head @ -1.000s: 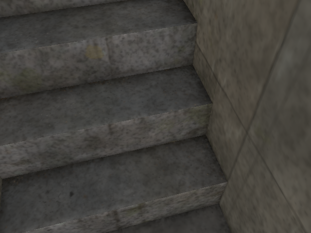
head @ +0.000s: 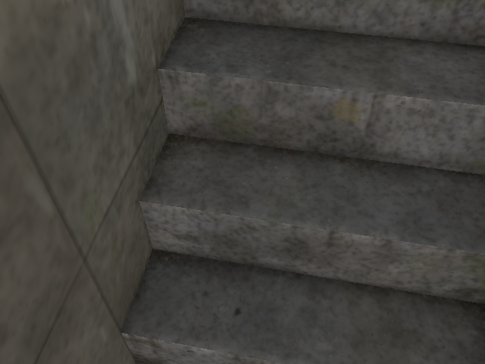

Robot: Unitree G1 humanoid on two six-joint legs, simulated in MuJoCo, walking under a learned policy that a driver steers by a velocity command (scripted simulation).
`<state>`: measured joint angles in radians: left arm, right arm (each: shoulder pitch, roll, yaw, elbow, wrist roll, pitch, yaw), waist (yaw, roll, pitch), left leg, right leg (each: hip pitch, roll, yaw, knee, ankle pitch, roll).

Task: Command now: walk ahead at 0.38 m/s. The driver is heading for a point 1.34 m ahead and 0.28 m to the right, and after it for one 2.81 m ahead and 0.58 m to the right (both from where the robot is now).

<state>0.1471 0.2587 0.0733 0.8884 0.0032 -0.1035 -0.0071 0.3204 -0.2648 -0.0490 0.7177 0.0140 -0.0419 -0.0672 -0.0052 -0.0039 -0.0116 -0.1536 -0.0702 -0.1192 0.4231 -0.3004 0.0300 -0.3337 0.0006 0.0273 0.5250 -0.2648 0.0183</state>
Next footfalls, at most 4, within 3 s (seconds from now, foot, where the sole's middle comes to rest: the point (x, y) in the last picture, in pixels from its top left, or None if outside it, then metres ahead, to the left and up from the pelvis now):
0.02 right None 0.07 -0.11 -0.78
0.36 left None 0.23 0.09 -0.78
0.82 right None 0.26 -0.21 -0.78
1.28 left None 0.27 0.01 -0.78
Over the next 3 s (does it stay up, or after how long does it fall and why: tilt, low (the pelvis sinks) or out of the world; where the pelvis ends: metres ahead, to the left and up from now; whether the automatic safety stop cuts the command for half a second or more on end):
stays up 0.96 -0.11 0.50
